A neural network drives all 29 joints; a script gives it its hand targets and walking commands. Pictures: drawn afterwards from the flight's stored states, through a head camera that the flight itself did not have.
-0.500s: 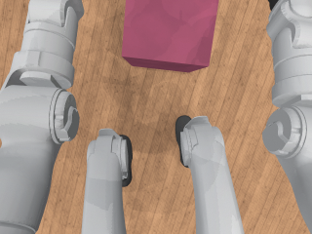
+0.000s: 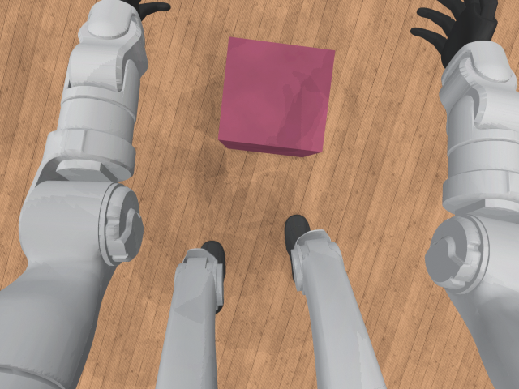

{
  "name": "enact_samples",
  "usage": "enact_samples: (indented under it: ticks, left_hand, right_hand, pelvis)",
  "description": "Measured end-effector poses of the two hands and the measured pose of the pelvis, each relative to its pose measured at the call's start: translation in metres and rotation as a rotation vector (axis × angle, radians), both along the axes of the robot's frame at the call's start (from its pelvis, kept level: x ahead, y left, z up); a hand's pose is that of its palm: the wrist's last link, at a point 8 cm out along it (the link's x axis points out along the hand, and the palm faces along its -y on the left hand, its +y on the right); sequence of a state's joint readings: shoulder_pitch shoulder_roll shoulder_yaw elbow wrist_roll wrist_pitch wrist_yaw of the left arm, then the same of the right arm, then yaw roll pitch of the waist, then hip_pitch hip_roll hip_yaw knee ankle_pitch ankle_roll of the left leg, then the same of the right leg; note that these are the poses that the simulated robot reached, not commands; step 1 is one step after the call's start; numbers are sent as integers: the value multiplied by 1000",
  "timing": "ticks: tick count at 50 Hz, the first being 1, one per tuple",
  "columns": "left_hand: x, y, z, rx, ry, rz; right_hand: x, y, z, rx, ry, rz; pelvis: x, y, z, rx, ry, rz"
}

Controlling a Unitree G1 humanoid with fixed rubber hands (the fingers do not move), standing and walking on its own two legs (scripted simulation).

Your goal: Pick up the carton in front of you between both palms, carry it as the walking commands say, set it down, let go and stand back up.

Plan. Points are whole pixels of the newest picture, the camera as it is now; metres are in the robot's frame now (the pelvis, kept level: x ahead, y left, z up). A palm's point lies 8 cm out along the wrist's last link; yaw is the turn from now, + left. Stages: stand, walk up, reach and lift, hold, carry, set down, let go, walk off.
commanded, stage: set down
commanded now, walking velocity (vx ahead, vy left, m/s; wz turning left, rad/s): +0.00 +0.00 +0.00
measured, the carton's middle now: (272, 107) +0.53 -0.09 -0.47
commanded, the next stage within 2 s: let go in 0.04 s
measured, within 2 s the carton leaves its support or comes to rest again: neither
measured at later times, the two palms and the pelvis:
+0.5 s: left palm (63, 116) +0.45 +0.13 +0.01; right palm out of the picture +0.39 -0.29 +0.01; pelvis +0.05 -0.02 +0.12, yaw +0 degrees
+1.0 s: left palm out of the picture +0.30 +0.22 +0.10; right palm out of the picture +0.25 -0.23 +0.11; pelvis +0.09 +0.01 +0.18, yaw -2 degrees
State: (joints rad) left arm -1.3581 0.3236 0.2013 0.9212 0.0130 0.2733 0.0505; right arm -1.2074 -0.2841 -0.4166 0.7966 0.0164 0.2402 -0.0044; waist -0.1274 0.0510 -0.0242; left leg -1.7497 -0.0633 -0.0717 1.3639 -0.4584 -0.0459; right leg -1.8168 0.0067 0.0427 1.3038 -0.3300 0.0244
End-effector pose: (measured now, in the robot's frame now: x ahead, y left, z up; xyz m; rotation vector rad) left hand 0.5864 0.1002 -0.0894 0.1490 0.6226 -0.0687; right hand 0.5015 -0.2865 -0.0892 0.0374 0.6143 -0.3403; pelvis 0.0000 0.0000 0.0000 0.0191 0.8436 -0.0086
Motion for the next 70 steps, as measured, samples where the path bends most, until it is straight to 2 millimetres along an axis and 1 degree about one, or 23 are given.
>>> enact_samples:
  ticks: [4,7,9,12,16,21,26,30,35,40,43,46,51,57,60,64,67,70]
  left_hand:
    - [-2,1,21,1,6,0]
    - [-8,2,32,13,14,9]
    - [-16,5,38,29,21,21]
    - [-36,11,46,60,34,50]
    - [-72,19,58,93,55,88]
    - [-114,28,78,99,76,107]
    - [-142,37,103,95,81,94]
    - [-162,45,121,95,85,76]
    - [-193,60,139,94,99,62]
    - [-228,81,156,92,113,62]
    - [-248,95,167,93,116,68]
    - [-266,109,177,92,118,73]
    - [-292,128,191,91,128,81]
    - [-312,143,200,94,148,89]
    - [-316,146,203,92,153,93]
    - [-316,145,205,88,155,95]
    - [-314,142,206,84,154,94]
    - [-314,139,204,91,147,100]
  right_hand:
    - [-2,1,20,-2,6,11]
    - [-6,2,30,-14,20,33]
    - [-11,4,35,-26,37,57]
    - [-24,6,41,-48,74,109]
    - [-49,9,53,-76,127,186]
    - [-82,5,79,-93,163,240]
    - [-115,-1,107,-92,172,251]
    - [-142,0,126,-82,175,246]
    - [-180,11,146,-70,182,235]
    - [-216,27,167,-69,191,232]
    - [-233,37,180,-70,193,237]
    - [-246,47,190,-69,197,243]
    - [-255,59,199,-70,199,257]
    - [-250,66,202,-74,196,273]
    - [-245,68,202,-77,195,281]
    - [-243,68,202,-80,198,284]
    - [-243,65,202,-80,202,283]
    - [-243,59,204,-103,218,266]
  pelvis:
    - [2,-1,20,0,-12,-1]
    - [5,-2,33,2,-24,-2]
    - [8,-3,43,4,-36,-3]
    - [14,-6,58,9,-61,-4]
    - [24,-10,79,14,-110,-4]
    - [36,-16,102,16,-187,-6]
    - [47,-19,120,11,-268,-14]
    - [57,-19,132,3,-332,-22]
    - [67,-16,146,-8,-423,-29]
    - [77,-10,159,-20,-528,-28]
    - [83,-5,166,-29,-594,-25]
    - [88,1,172,-37,-661,-23]
    - [96,10,179,-47,-760,-22]
    - [101,18,181,-52,-844,-22]
    - [103,19,181,-52,-870,-21]
    - [103,19,180,-51,-893,-19]
    - [104,16,180,-50,-902,-18]
    - [104,13,179,-51,-904,-24]
